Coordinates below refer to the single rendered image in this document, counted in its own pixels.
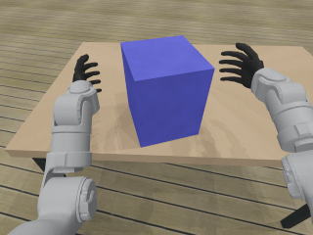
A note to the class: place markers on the right robot upper arm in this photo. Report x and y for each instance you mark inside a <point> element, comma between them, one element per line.
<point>298,175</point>

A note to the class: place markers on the right robot hand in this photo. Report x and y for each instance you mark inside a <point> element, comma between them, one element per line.
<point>248,63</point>

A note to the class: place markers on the left robot hand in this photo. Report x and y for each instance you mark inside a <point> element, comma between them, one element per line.
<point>80,68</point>

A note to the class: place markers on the table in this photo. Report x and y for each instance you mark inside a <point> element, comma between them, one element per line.
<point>236,128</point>

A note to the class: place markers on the carton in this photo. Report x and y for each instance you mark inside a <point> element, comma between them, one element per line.
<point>167,83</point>

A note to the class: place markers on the left robot forearm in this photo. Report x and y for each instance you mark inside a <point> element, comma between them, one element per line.
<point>71,129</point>

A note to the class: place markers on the right robot forearm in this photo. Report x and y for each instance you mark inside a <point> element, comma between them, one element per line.
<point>289,109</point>

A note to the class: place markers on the left robot upper arm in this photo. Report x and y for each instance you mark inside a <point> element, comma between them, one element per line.
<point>65,203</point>

